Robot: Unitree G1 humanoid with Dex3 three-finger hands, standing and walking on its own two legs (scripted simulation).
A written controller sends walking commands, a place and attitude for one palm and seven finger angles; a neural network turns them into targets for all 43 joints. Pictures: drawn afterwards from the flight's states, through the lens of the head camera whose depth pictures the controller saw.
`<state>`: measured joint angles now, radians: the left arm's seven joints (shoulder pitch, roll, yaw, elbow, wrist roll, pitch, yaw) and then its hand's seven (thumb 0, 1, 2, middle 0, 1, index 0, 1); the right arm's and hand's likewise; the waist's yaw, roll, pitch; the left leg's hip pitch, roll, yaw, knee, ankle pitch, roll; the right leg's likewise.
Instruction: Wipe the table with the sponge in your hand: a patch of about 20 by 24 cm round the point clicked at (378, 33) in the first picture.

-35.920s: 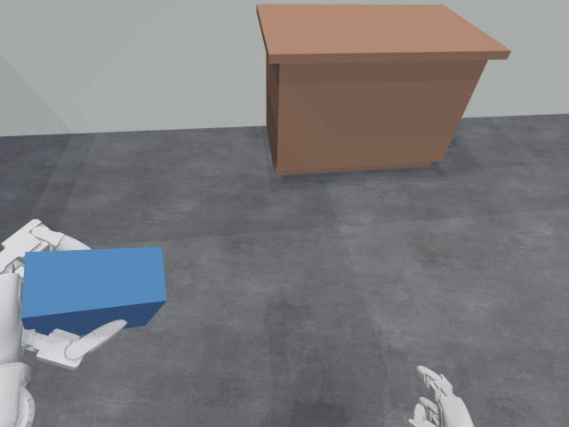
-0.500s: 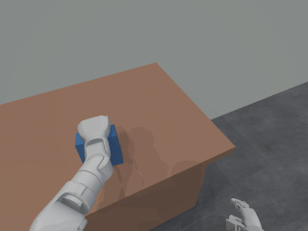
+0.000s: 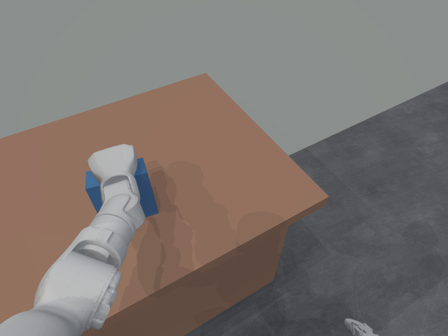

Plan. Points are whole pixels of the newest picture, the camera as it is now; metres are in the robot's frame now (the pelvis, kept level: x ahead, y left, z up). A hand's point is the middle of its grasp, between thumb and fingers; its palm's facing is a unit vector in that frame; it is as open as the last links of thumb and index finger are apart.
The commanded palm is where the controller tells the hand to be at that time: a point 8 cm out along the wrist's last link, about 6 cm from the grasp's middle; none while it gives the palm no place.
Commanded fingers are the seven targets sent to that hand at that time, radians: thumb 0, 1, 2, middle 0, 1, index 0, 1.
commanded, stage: wipe forward along the third lane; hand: left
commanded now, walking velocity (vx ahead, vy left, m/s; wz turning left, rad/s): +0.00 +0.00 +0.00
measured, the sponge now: (126, 199) +0.40 +0.22 +0.00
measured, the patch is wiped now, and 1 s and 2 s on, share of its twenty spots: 0.85 0.90 0.90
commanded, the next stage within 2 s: wipe back along the third lane in 0.58 s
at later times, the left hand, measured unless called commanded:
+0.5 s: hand (116, 165) +0.46 +0.25 +0.04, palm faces -0.10 -0.02 -0.99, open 10.1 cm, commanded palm +0.45 +0.25 +0.07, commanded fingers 0.00 0.10 1.30 -1.20 -1.60 -1.20 -1.60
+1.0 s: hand (114, 163) +0.47 +0.25 +0.04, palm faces -0.03 +0.00 -1.00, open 10.2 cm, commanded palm +0.43 +0.23 +0.07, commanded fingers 0.00 0.10 1.30 -1.20 -1.60 -1.20 -1.60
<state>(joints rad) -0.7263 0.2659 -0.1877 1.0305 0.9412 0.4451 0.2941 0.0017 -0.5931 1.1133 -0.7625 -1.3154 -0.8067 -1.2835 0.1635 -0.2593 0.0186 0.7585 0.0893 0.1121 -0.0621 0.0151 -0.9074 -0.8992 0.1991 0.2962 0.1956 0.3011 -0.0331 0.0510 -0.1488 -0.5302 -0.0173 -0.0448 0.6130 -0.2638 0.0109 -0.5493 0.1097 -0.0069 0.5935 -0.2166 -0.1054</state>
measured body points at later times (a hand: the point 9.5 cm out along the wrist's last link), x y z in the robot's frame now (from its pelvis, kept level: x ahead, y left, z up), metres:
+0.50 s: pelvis +0.01 +0.02 +0.00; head +0.06 +0.01 +0.45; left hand +0.46 +0.24 +0.10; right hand +0.10 -0.24 -0.13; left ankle +0.03 +0.14 -0.72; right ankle +0.04 -0.05 -0.72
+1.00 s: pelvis +0.02 +0.05 +0.00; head +0.07 +0.05 +0.45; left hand +0.46 +0.25 +0.09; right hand +0.10 -0.20 -0.13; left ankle +0.03 +0.14 -0.72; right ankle +0.04 -0.05 -0.72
